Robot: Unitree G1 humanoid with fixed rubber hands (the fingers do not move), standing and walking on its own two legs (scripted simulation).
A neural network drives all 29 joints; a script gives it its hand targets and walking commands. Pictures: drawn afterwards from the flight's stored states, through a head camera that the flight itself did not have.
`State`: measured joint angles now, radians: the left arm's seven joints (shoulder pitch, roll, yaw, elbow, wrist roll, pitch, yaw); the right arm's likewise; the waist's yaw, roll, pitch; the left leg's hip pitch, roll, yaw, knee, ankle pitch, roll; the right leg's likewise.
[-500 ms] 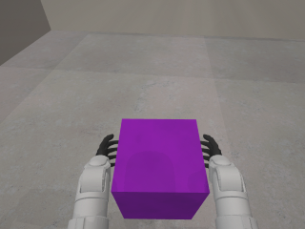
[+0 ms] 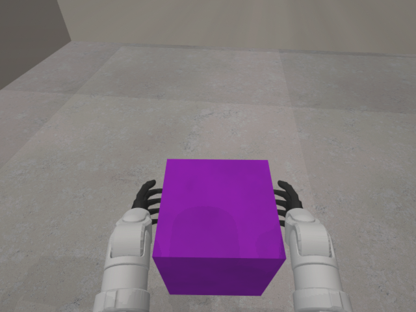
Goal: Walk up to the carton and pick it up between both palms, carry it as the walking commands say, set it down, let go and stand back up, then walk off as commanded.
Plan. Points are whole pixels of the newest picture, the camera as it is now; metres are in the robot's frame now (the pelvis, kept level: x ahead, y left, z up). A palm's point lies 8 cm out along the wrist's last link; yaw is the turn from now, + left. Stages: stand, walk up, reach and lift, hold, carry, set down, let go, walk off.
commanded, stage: hold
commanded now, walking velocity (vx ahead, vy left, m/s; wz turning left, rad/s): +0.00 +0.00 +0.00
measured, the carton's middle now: (216, 230) +0.29 +0.00 -0.03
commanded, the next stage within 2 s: carry in 0.44 s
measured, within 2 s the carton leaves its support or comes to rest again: neither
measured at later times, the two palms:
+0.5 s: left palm (141, 213) +0.29 +0.15 +0.04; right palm (291, 213) +0.29 -0.15 +0.04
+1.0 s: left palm (138, 162) +0.39 +0.17 +0.08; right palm (274, 159) +0.40 -0.13 +0.09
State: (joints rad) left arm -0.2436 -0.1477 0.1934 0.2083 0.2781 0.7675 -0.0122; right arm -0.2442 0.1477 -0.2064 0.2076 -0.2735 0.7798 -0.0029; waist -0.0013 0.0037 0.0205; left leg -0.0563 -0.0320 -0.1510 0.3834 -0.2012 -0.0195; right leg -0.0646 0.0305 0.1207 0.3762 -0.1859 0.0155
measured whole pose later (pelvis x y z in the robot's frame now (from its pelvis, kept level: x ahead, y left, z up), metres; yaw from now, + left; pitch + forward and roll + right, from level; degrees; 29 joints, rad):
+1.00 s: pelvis +0.16 +0.01 -0.01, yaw +1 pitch +5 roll +0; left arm -0.01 -0.13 0.05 -0.49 0.05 1.20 0.13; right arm -0.02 0.13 -0.07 -0.49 -0.04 1.21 -0.13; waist 0.00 -0.01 -0.16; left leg -0.28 0.03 0.13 0.53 -0.32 0.02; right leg -0.26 -0.05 -0.15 0.55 -0.37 0.00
